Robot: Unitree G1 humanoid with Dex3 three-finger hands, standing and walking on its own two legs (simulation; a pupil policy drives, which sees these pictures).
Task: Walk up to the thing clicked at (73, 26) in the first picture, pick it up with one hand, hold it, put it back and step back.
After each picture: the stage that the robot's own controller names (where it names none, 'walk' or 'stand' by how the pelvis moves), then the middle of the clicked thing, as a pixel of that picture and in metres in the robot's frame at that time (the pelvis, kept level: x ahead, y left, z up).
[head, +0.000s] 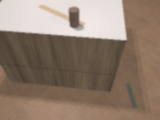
stand; (74, 17) +0.90 +0.08 -0.09
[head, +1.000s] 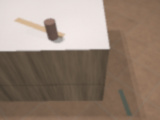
walk; (51, 29) +0.77 +0.24 -0.07
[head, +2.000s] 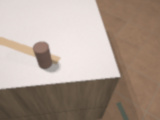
stand; (43, 55) +0.50 +0.20 -0.06
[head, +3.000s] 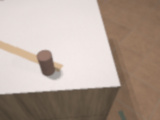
stand; (46, 63) +0.50 +0.19 -0.09
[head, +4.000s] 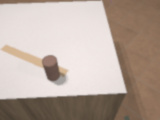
stand; (51, 68) +0.48 +0.18 -0.09
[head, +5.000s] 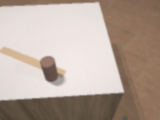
stand; (49, 69) +0.48 +0.18 -0.09
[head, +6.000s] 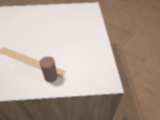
stand; (49, 69) +0.48 +0.19 -0.09
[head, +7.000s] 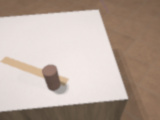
rise first; (51, 78) +0.45 +0.19 -0.09
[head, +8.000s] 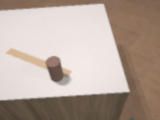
go down; (55, 69) +0.48 +0.19 -0.09
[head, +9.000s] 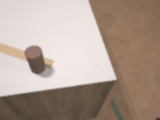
go down; (35, 60) +0.48 +0.18 -0.07
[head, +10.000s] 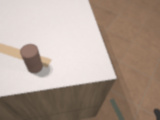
go down; (32, 59) +0.48 +0.18 -0.05
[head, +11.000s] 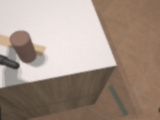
close in; (24, 47) +0.49 +0.19 -0.02
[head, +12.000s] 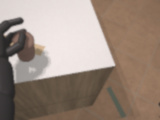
lift; (25, 47) +0.48 +0.18 -0.01
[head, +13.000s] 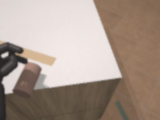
lift; (28, 79) +0.39 +0.21 -0.04
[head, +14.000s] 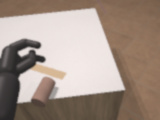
lift; (43, 91) +0.40 +0.20 -0.08
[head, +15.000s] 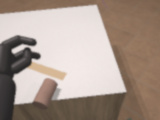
close; (45, 93) +0.38 +0.19 -0.09
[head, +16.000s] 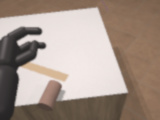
stand; (50, 95) +0.38 +0.18 -0.10
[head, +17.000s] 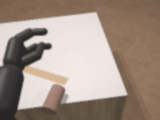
stand; (54, 99) +0.38 +0.16 -0.10
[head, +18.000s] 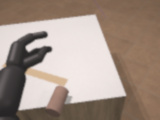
crouch; (57, 100) +0.37 +0.15 -0.10
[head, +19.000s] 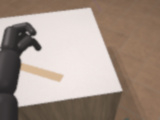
crouch; out of the picture +0.19 +0.17 -0.72
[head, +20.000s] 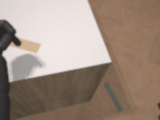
lower; out of the picture +0.18 +0.18 -0.68
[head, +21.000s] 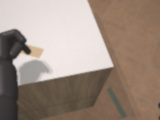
lower; out of the picture +0.19 +0.21 -0.68
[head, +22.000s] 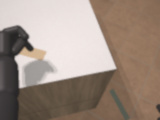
lower; out of the picture +0.19 +0.22 -0.68
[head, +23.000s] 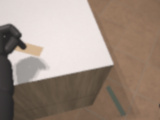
lower; out of the picture +0.21 +0.23 -0.67
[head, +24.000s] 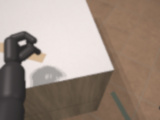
loosen; out of the picture +0.22 +0.25 -0.69
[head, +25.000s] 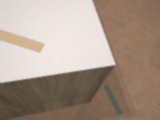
rise; out of the picture +0.23 +0.25 -0.68
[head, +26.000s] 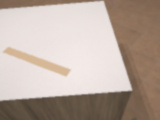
sink last; out of the picture +0.22 +0.26 -0.71
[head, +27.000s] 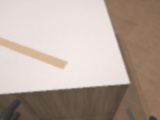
stand; out of the picture +0.23 +0.26 -0.70
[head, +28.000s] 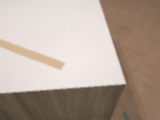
stand; out of the picture +0.24 +0.27 -0.70
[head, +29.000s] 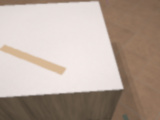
walk; out of the picture +0.25 +0.28 -0.75
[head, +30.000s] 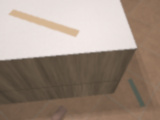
walk; (59, 114) +0.38 +0.21 -0.73
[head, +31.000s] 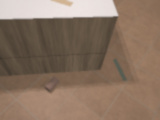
walk; (51, 84) +0.67 +0.23 -0.73
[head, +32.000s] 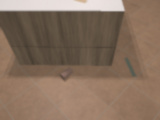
stand; (66, 73) +0.91 +0.22 -0.73
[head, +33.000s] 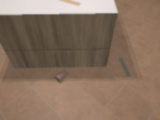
stand; (61, 75) +0.89 +0.23 -0.75
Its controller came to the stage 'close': yes
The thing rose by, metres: 0.01
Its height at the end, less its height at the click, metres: -0.66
